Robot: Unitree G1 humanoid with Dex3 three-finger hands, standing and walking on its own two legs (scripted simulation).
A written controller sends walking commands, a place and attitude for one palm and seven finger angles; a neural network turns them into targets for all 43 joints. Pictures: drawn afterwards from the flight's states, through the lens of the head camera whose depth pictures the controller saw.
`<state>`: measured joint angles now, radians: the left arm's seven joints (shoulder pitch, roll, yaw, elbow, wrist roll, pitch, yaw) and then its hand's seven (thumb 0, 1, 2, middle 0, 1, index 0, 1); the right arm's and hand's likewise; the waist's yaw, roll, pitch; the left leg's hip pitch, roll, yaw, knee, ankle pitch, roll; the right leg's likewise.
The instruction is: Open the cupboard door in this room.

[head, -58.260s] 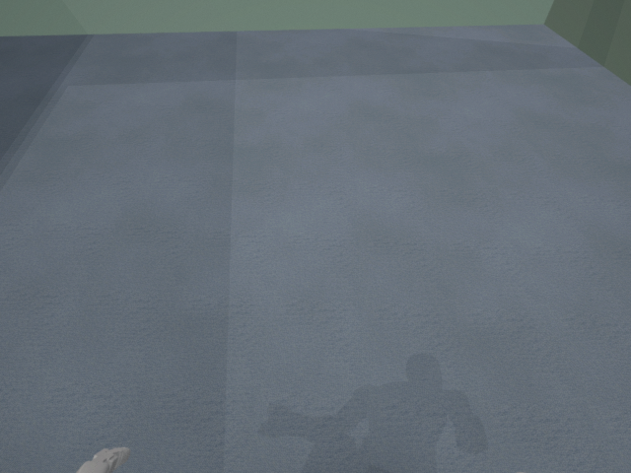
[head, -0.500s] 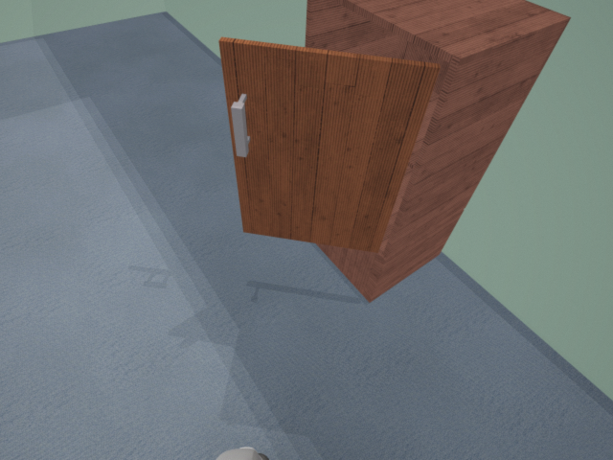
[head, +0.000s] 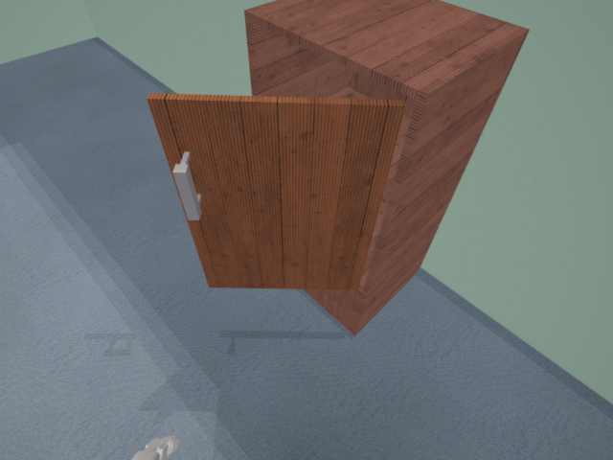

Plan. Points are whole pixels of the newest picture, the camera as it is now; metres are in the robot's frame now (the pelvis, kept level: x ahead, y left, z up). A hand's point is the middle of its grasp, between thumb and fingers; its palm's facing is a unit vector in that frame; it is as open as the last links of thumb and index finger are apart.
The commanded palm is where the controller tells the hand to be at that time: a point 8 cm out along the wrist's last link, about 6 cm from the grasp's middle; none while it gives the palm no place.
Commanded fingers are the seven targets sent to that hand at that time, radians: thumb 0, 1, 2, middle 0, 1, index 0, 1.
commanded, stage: come to a stop and stand still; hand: left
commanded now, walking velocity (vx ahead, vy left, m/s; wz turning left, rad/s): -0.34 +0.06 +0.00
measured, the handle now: (190, 186) +0.60 +0.24 -0.03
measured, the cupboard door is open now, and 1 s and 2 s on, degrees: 45 45 45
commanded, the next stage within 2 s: look again from close up in 1.14 s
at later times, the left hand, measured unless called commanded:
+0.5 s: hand out of the picture +0.03 +0.21 -0.18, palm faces +0.10 -0.97 -0.20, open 7.3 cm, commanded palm none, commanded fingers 0.00 0.90 0.90 -0.20 -0.30 -0.20 -0.30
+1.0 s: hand out of the picture -0.01 +0.16 -0.17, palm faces +0.04 -0.98 -0.19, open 7.2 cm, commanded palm none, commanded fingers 0.00 0.90 0.90 -0.20 -0.30 -0.20 -0.30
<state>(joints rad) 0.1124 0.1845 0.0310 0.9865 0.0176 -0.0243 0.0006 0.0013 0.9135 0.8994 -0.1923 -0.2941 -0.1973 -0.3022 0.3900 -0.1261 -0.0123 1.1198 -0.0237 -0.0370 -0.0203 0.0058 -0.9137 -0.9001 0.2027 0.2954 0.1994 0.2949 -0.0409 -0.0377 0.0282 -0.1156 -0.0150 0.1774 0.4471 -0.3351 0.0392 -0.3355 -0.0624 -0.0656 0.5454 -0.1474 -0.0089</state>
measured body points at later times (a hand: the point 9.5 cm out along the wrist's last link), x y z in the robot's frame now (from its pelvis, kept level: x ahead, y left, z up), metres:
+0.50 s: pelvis -0.01 +0.02 +0.00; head +0.02 +0.05 +0.45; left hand +0.02 +0.27 -0.16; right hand +0.05 -0.22 -0.14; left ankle -0.06 +0.09 -0.73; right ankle -0.03 -0.13 -0.70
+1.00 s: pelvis -0.03 -0.01 +0.01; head -0.02 -0.01 +0.46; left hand -0.01 +0.22 -0.15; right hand -0.05 -0.24 -0.15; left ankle -0.06 +0.09 -0.73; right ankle -0.04 -0.13 -0.73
